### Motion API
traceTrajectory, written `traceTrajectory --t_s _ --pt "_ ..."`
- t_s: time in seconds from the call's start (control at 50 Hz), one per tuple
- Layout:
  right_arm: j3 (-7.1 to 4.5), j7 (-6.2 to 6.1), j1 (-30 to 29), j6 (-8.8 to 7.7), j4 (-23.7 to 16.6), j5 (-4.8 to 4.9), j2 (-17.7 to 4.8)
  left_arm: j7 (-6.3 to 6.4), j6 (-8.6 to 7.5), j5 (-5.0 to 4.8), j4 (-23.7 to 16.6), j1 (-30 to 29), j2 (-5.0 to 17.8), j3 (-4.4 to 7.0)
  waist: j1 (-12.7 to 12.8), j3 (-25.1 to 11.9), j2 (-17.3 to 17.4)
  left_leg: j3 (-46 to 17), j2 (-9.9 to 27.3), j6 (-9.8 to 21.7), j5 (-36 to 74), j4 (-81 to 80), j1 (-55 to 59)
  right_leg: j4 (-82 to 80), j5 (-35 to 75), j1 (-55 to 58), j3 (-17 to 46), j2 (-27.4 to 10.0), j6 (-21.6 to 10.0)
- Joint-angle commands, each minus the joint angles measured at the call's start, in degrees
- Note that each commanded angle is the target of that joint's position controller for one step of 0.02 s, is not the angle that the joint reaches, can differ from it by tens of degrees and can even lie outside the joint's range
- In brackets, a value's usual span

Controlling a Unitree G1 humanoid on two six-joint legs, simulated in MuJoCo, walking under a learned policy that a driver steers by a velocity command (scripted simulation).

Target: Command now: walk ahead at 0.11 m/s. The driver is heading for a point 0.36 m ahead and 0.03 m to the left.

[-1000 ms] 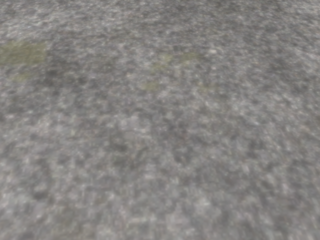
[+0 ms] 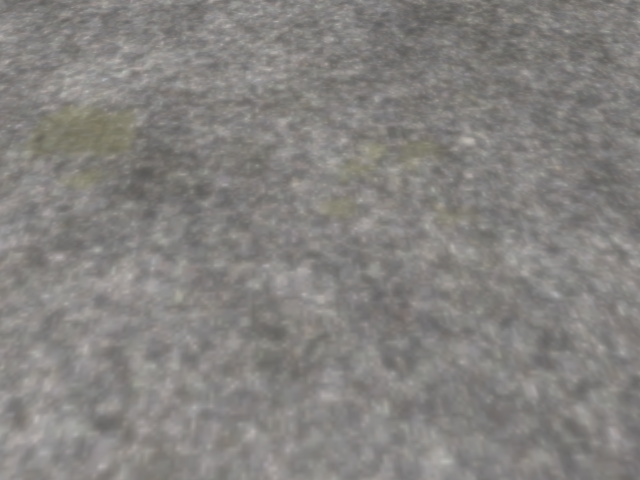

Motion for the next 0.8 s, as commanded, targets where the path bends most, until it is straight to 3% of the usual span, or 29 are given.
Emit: traceTrajectory --t_s 0.02,0.06,0.1,0.12,0.16,0.2,0.22,0.24,0.26,0.28,0.3,0.34,0.36,0.4,0.46,0.5,0.54,0.58,0.62,0.64,0.66,0.68,0.7,0.72,0.74,0.8 --pt "-1.56 -0.47 3.1 -0.06 -0.8 0.65 -7.4 0.18 -0.37 -0.56 -0.7 1.4 6.0 1.13 -0.2 0.9 2.9 -2.5 1.2 3.5 -15.2 -7.1 -6.1 -0.6 -13.9 -1.3 -2.5 2.2 -2.6" --pt "-2.08 -0.61 4.7 -0.72 -1.3 1.18 -9.0 -0.07 -1.69 -0.61 -2.0 -0.7 5.4 1.00 -1.4 5.9 5.4 -10.0 6.1 7.0 -27.7 -11.4 -7.8 3.4 -19.5 -9.1 -2.7 2.2 -3.3" --pt "-3.20 -0.37 7.4 -2.00 -0.6 1.76 -11.9 -0.99 -3.71 -1.04 -3.1 -1.9 3.1 0.58 -1.9 7.8 11.1 -22.8 15.3 12.2 -31.7 -17.7 -5.9 13.3 -11.2 -13.7 -4.5 1.6 -3.4" --pt "-3.26 -0.22 7.0 -2.53 -0.8 1.75 -11.7 -1.50 -4.49 -1.27 -3.5 -2.2 2.9 0.52 -1.6 8.8 10.8 -25.9 17.6 13.6 -29.9 -18.8 -7.3 15.4 -10.5 -14.2 -2.9 0.0 -4.3" --pt "-2.98 0.37 3.0 -3.13 -2.3 1.94 -10.4 -2.22 -5.61 -1.84 -2.7 1.4 2.5 0.52 1.6 8.6 9.7 -21.0 15.7 11.6 -22.7 -16.0 -9.4 7.6 -11.5 -8.4 -3.4 -0.6 -6.0" --pt "-2.62 0.83 -1.9 -3.17 -4.5 2.00 -9.1 -2.20 -5.85 -1.45 2.0 12.4 4.7 1.76 6.1 5.2 5.0 -9.8 7.8 6.9 -10.5 -5.5 -18.0 -2.5 -3.2 10.5 -2.3 0.7 -6.0" --pt "-1.66 0.98 -3.5 -3.72 -6.1 1.63 -5.6 -2.06 -6.10 -1.23 3.7 20.1 9.7 3.24 8.2 2.1 -8.0 0.4 0.5 2.6 -2.6 14.1 -25.8 -11.0 -10.1 18.4 15.4 -9.2 -10.1" --pt "-1.50 0.60 -4.6 -4.82 -8.6 1.91 -4.6 -2.99 -6.83 -0.81 4.3 25.8 14.3 3.86 9.2 -0.7 -18.0 0.0 -3.9 1.3 -13.1 30.4 -35.1 -19.8 -12.0 23.3 38.8 -20.6 -17.7" --pt "-2.01 0.84 -4.5 -5.49 -8.6 3.11 -6.3 -3.02 -7.77 -0.05 3.1 21.0 10.3 2.31 6.0 1.7 -9.8 -5.6 -0.4 2.5 -13.0 40.1 -39.9 -19.2 -11.8 21.7 39.4 -22.3 -18.3" --pt "-1.96 1.46 -3.1 -5.96 -7.9 3.54 -6.2 -3.07 -8.34 -0.25 1.5 17.3 7.2 1.47 4.1 3.4 -6.6 -6.3 2.0 4.0 -7.5 42.9 -42.0 -18.5 -9.3 20.7 32.3 -20.1 -16.3" --pt "-2.14 1.73 -2.7 -6.32 -7.4 3.02 -6.2 -3.32 -8.48 -0.32 0.6 15.1 6.5 1.04 3.0 3.4 -4.3 -5.3 4.0 4.8 -2.1 42.0 -42.3 -18.8 -6.0 19.7 26.0 -17.7 -14.1" --pt "-2.95 2.35 -3.5 -6.04 -7.2 2.29 -6.9 -3.19 -7.83 -0.01 0.0 14.3 4.0 0.00 2.2 3.5 -4.0 -4.2 6.3 4.7 4.7 36.7 -39.4 -19.7 7.2 17.7 14.3 -14.0 -10.4" --pt "-2.86 2.84 -3.4 -5.57 -7.0 2.31 -5.8 -2.82 -7.44 0.32 0.3 15.7 3.5 -0.22 2.2 2.8 -5.0 -3.2 6.4 4.2 6.4 35.0 -37.8 -19.9 12.0 17.2 10.3 -12.8 -9.6" --pt "-2.33 3.40 -5.7 -4.63 -8.0 2.15 -3.6 -1.90 -6.98 0.80 0.5 17.6 4.6 -0.25 2.7 3.1 -4.2 -2.0 5.8 2.8 9.7 31.1 -37.6 -20.8 17.8 15.9 5.1 -11.9 -9.6" --pt "-1.04 3.62 -13.9 -4.31 -12.1 1.75 -1.5 -0.91 -6.76 1.13 -0.8 15.8 6.6 -0.24 3.2 5.9 -3.1 0.4 3.9 2.1 16.6 16.8 -32.6 -23.2 21.4 8.6 -0.8 -10.3 -9.1" --pt "-0.54 4.01 -17.6 -4.44 -13.7 1.27 -1.4 -0.65 -6.45 0.74 -0.6 17.4 7.8 -0.18 3.9 6.1 -3.8 4.2 1.8 2.1 19.1 10.2 -25.8 -22.6 29.2 5.9 -3.2 -9.9 -9.1" --pt "-0.64 4.50 -18.0 -4.27 -14.5 1.45 -2.6 -0.71 -5.99 0.15 0.1 18.9 8.5 0.01 2.9 5.3 -5.1 4.0 0.7 3.3 19.7 6.5 -22.2 -19.6 37.3 8.6 -3.9 -11.3 -8.8" --pt "-1.66 4.66 -13.2 -4.29 -13.6 1.21 -5.4 -0.58 -5.58 -0.10 -0.3 17.0 9.5 0.36 -0.8 1.5 -6.8 3.5 -1.5 5.6 18.9 4.6 -16.7 -12.8 49.9 12.9 -4.0 -12.3 -7.1" --pt "-3.68 4.43 -0.1 -4.42 -9.2 0.71 -9.2 -0.62 -4.97 -0.14 -1.3 14.1 9.7 0.43 -7.8 -6.2 -6.2 3.8 -3.7 8.2 24.4 -0.1 -1.6 2.7 53.6 12.9 -5.0 -9.8 -4.4" --pt "-4.51 3.67 4.8 -4.10 -7.8 -0.09 -12.6 -0.86 -5.20 0.73 -2.2 15.3 8.9 0.07 -8.9 -11.2 -1.7 -2.9 3.3 10.0 43.1 2.3 12.6 15.4 37.9 3.0 -5.8 -6.7 -2.1" --pt "-4.12 3.16 6.3 -3.39 -7.4 -1.77 -15.4 -1.70 -5.62 1.88 -1.5 25.1 1.3 -2.03 -3.0 -22.2 13.8 -23.8 21.2 21.6 65.9 5.3 31.0 40.1 -17.7 -13.8 -5.3 3.0 1.3" --pt "-3.21 3.56 8.3 -3.24 -7.2 -1.14 -12.1 -2.22 -6.36 -0.24 0.6 26.5 2.6 -1.47 -4.9 -31.1 10.4 -33.3 23.5 25.4 60.2 -1.2 29.5 49.6 -25.2 -13.8 6.9 4.5 1.7" --pt "-2.89 3.64 1.4 -3.27 -8.2 0.08 -10.9 -2.28 -6.40 -1.76 -1.6 20.0 5.6 -0.51 -3.6 -21.5 7.6 -25.8 20.3 22.6 49.5 -4.8 19.6 50.2 -22.3 -16.8 5.9 1.1 1.4" --pt "-2.17 3.48 -4.7 -3.44 -9.2 0.70 -8.3 -1.60 -5.98 -1.60 -3.3 14.7 5.5 -0.43 -2.2 -13.0 3.6 -19.9 17.4 19.2 41.1 -7.6 10.0 47.0 -18.1 -18.7 3.3 -1.4 1.3" --pt "-1.28 3.49 -8.0 -3.88 -9.7 0.37 -6.0 -0.66 -5.12 -0.84 -3.5 12.3 5.7 0.02 -0.8 -8.8 0.5 -15.8 15.4 17.3 37.9 -10.3 1.2 43.6 -14.9 -16.4 2.9 -3.2 1.4" --pt "-1.22 3.57 -11.0 -4.12 -8.8 -1.61 -6.1 0.74 -2.47 -0.03 -3.5 14.9 3.2 0.22 3.2 -6.5 3.9 -8.9 11.3 15.2 30.9 -14.2 -13.0 31.8 -11.6 -5.2 2.0 -4.4 1.1"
